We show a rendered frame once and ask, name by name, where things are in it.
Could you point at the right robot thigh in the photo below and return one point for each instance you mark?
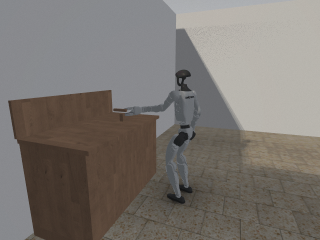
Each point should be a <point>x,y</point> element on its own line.
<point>181,159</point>

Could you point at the robot right upper arm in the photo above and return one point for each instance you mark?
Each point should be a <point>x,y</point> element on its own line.
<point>197,109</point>

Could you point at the robot left upper arm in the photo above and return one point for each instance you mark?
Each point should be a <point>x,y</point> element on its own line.
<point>173,96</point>

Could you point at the right robot forearm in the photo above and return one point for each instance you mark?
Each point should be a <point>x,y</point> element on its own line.
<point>194,121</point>

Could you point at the left robot forearm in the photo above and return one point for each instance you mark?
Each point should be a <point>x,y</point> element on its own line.
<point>156,108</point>

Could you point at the robot left shin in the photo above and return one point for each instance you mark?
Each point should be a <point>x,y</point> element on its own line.
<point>173,179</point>

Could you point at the left robot hand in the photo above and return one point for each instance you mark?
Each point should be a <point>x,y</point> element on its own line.
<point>136,110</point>

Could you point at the counter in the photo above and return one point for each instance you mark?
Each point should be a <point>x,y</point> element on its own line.
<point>83,163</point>

